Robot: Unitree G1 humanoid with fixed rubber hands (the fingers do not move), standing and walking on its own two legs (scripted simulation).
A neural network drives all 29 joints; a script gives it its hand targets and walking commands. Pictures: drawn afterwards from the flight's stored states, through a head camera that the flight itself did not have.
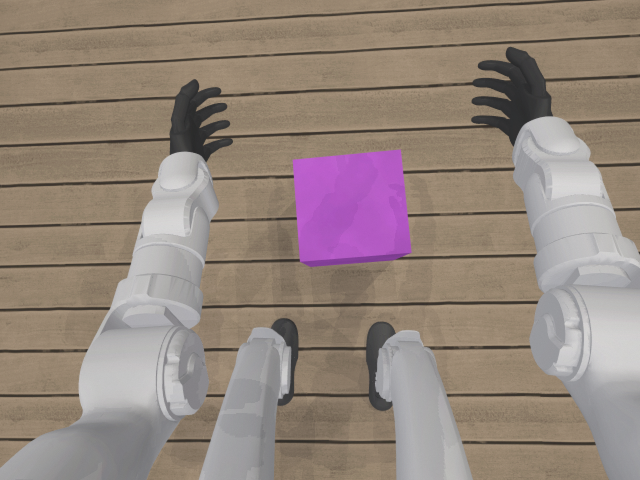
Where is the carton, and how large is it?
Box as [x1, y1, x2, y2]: [293, 149, 411, 266]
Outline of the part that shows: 400,149 293,160 299,254 301,262 310,266 390,260 411,252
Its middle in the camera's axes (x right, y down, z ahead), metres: +0.07 -0.05 +0.86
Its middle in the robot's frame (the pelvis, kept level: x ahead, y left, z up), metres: +0.48 -0.02 -0.51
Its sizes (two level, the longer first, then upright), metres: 0.210 0.200 0.250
